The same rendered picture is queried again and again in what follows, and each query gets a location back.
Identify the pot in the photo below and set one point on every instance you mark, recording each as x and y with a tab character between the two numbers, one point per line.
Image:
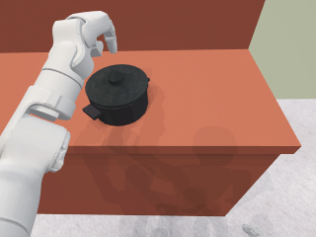
118	116

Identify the left robot upper arm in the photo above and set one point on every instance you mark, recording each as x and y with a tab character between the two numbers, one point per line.
37	146

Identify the table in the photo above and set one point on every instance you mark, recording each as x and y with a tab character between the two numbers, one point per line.
212	126

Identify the lid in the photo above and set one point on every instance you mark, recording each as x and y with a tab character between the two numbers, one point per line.
103	94

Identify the robot left hand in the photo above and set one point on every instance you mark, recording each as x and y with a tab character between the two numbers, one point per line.
103	25

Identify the knob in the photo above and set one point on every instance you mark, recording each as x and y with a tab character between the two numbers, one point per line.
115	78

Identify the robot right hand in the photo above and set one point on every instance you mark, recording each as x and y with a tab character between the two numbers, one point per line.
253	231

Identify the left robot forearm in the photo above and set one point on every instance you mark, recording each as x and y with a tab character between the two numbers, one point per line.
62	77

